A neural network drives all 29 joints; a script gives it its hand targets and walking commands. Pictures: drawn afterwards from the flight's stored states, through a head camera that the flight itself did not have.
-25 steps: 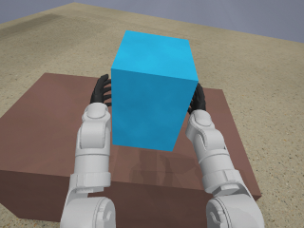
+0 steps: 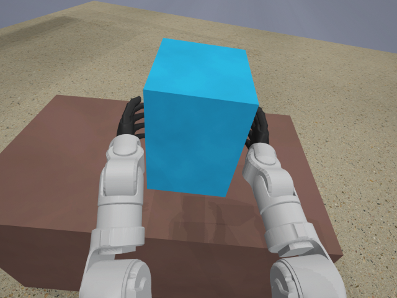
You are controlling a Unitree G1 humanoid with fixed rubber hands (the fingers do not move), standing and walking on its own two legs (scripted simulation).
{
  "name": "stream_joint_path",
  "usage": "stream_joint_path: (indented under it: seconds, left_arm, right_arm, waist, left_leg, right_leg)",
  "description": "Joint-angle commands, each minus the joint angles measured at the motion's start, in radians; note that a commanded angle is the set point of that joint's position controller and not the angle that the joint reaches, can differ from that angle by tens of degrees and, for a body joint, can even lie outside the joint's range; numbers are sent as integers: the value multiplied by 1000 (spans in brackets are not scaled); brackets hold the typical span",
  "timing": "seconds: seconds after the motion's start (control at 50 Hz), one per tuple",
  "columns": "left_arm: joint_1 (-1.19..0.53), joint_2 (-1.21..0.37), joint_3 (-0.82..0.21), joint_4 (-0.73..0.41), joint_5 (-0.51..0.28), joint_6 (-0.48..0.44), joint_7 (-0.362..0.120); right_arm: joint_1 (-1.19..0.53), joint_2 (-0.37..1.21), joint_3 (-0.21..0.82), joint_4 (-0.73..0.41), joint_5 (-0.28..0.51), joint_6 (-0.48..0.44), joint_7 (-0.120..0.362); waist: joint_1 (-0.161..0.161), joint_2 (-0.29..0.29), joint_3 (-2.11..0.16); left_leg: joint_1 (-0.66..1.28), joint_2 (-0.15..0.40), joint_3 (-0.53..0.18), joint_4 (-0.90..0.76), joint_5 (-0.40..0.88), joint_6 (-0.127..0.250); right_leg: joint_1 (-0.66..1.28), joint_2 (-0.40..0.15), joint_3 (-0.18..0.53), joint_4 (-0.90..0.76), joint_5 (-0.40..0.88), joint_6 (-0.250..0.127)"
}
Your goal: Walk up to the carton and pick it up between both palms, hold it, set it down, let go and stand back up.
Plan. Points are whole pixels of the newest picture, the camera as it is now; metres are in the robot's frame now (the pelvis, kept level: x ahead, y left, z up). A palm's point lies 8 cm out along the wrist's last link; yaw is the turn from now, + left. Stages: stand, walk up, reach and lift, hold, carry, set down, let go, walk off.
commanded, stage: hold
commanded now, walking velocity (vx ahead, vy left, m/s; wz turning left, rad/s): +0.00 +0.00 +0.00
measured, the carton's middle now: (195, 120) +0.41 +0.00 +0.19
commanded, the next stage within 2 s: none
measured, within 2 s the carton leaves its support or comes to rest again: neither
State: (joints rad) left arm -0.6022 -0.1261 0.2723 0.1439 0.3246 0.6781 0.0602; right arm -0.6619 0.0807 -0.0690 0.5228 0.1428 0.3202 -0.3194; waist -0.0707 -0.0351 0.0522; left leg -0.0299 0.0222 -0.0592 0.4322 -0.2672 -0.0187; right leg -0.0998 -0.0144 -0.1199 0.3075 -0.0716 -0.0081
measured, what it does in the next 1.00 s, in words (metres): stands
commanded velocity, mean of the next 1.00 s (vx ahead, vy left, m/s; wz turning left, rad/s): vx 0.00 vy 0.00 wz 0.00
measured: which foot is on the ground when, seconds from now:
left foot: down 0.00-1.00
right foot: down 0.00-1.00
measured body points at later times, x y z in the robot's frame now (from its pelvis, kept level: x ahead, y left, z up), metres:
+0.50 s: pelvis +0.00 +0.01 +0.00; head -0.03 +0.04 +0.45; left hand +0.37 +0.14 +0.17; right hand +0.37 -0.12 +0.17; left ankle -0.01 +0.13 -0.74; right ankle +0.07 -0.12 -0.74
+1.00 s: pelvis +0.00 +0.00 +0.00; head -0.04 +0.02 +0.45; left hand +0.37 +0.13 +0.18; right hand +0.37 -0.13 +0.17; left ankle -0.01 +0.13 -0.74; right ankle +0.07 -0.12 -0.74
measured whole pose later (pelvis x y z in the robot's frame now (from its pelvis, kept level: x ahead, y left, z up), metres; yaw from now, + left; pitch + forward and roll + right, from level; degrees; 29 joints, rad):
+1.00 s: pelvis +0.00 +0.00 +0.00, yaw +0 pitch -9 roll -1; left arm -0.57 -0.14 0.27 0.11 0.33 0.68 0.07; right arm -0.64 0.08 -0.05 0.50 0.15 0.32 -0.32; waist -0.08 -0.03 0.05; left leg -0.01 0.03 -0.06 0.43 -0.27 -0.02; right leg -0.08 -0.01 -0.12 0.30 -0.07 -0.01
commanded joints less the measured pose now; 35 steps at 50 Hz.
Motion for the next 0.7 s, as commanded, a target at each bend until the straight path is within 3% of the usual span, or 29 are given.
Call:
stream_joint_path:
  seconds: [0.0,0.04,0.06,0.08,0.1,0.12,0.14,0.16,0.18,0.2,0.22,0.32,0.34,0.36,0.38,0.4,0.44,0.46,0.48,0.52,0.54,0.56,0.58,0.62,0.64,0.66,0.68]
  left_arm:
    - [-808,-592,-610,-151,-185,-83,-144]
    - [-819,-609,-628,-164,-193,-85,-137]
    - [-793,-611,-654,-193,-214,-92,-130]
    - [-792,-601,-653,-199,-216,-84,-133]
    - [-751,-590,-648,-196,-204,-76,-135]
    - [-714,-573,-610,-101,-183,-61,-147]
    - [-729,-586,-624,-107,-179,-57,-150]
    - [-765,-576,-601,-163,-181,-69,-156]
    - [-751,-574,-588,-121,-169,-63,-158]
    - [-736,-591,-623,-189,-192,-62,-153]
    - [-724,-594,-629,-159,-190,-61,-153]
    - [-719,-600,-695,-280,-227,-64,-126]
    - [-758,-586,-674,-267,-213,-61,-123]
    - [-727,-590,-677,-266,-212,-55,-126]
    - [-733,-571,-657,-240,-205,-54,-131]
    - [-690,-549,-619,-156,-188,-37,-142]
    - [-745,-579,-623,-195,-179,-48,-147]
    - [-743,-584,-611,-155,-171,-44,-147]
    - [-776,-606,-633,-184,-184,-48,-143]
    - [-778,-641,-666,-178,-202,-54,-133]
    - [-773,-644,-691,-221,-217,-59,-127]
    - [-765,-627,-665,-155,-204,-55,-127]
    - [-767,-639,-674,-197,-205,-64,-122]
    - [-755,-630,-658,-149,-192,-60,-124]
    - [-747,-625,-632,-101,-179,-56,-126]
    - [-746,-616,-622,-109,-180,-54,-134]
    - [-747,-609,-606,-122,-171,-57,-137]
  right_arm:
    - [-903,607,455,-400,88,-94,160]
    - [-927,616,469,-412,102,-97,162]
    - [-922,630,498,-453,104,-100,159]
    - [-903,622,502,-447,107,-92,154]
    - [-878,610,504,-474,110,-94,148]
    - [-875,604,491,-436,101,-81,142]
    - [-876,584,467,-423,95,-78,146]
    - [-870,604,476,-414,104,-76,147]
    - [-874,606,474,-394,97,-77,150]
    - [-867,604,491,-464,109,-85,149]
    - [-878,586,491,-447,107,-86,150]
    - [-871,619,571,-570,151,-83,141]
    - [-852,594,533,-495,139,-67,146]
    - [-862,603,539,-522,142,-70,145]
    - [-863,596,525,-496,129,-61,145]
    - [-835,570,490,-452,101,-53,145]
    - [-860,580,481,-447,109,-65,156]
    - [-868,566,458,-399,96,-62,163]
    - [-867,568,448,-417,94,-69,165]
    - [-903,579,461,-443,105,-86,171]
    - [-895,575,471,-464,105,-94,172]
    - [-915,578,467,-430,106,-88,169]
    - [-915,589,481,-463,111,-95,171]
    - [-924,573,462,-444,98,-92,169]
    - [-919,562,438,-387,80,-84,173]
    - [-907,576,436,-384,75,-87,172]
    - [-920,582,442,-386,80,-93,178]
  waist:
    - [-31,119,-533]
    - [-29,121,-562]
    - [-17,105,-592]
    - [-30,106,-568]
    - [-27,99,-592]
    - [-29,82,-462]
    - [-45,94,-460]
    - [-35,82,-463]
    - [-16,76,-434]
    - [-28,104,-532]
    - [-26,93,-499]
    - [-12,90,-619]
    - [-21,95,-536]
    - [-15,89,-552]
    - [-15,79,-495]
    - [-27,55,-449]
    - [-22,103,-490]
    - [-21,111,-458]
    - [-39,143,-473]
    - [-30,149,-523]
    - [-38,159,-576]
    - [-20,142,-533]
    - [-18,133,-550]
    - [-31,116,-512]
    - [-16,101,-440]
    - [-24,102,-434]
    - [-11,83,-453]
  left_leg:
    - [-85,-75,18,-76,317,-30]
    - [-69,-69,11,-72,347,-36]
    - [-53,-70,14,-51,403,-40]
    - [-51,-74,10,-58,386,-35]
    - [-46,-82,12,-42,395,-35]
    - [-104,-82,16,-80,331,-28]
    - [-116,-81,12,-77,316,-33]
    - [-116,-80,17,-85,296,-23]
    - [-133,-76,26,-99,263,-16]
    - [-85,-75,17,-73,354,-24]
    - [-72,-72,13,-73,371,-29]
    - [-45,-84,8,-15,480,-49]
    - [-61,-73,-8,-43,444,-50]
    - [-56,-75,5,-44,426,-45]
    - [-85,-74,2,-62,352,-37]
    - [-113,-76,6,-76,282,-25]
    - [-98,-68,12,-92,266,-28]
    - [-102,-58,6,-107,253,-27]
    - [-83,-50,4,-94,289,-40]
    - [-48,-53,4,-74,361,-57]
    - [-1,-44,-5,-50,449,-65]
    - [-26,-52,2,-61,393,-55]
    - [-15,-51,-3,-57,421,-54]
    - [-48,-48,-8,-71,384,-54]
    - [-79,-49,-3,-88,316,-46]
    - [-75,-54,7,-91,318,-41]
    - [-80,-59,15,-96,303,-31]
  right_leg:
    - [374,65,44,27,147,47]
    - [367,74,38,23,130,52]
    - [368,74,44,40,203,50]
    - [369,68,46,29,186,56]
    - [400,62,57,40,264,51]
    - [387,59,51,18,183,57]
    - [382,58,52,31,199,53]
    - [385,57,53,25,154,60]
    - [382,61,54,16,112,59]
    - [403,64,50,32,194,52]
    - [372,75,41,19,156,51]
    - [416,61,74,64,398,50]
    - [368,70,59,52,286,50]
    - [375,68,60,52,308,50]
    - [359,63,59,44,248,48]
    - [369,50,67,31,207,48]
    - [355,62,52,31,131,42]
    - [331,74,38,16,53,35]
    - [332,71,41,23,69,32]
    - [306,83,36,21,74,30]
    - [312,85,38,32,138,26]
    - [296,83,41,12,76,29]
    - [299,84,42,21,111,31]
    - [311,82,42,13,89,30]
    - [296,81,42,7,47,27]
    - [309,73,46,4,58,34]
    - [315,75,38,8,71,36]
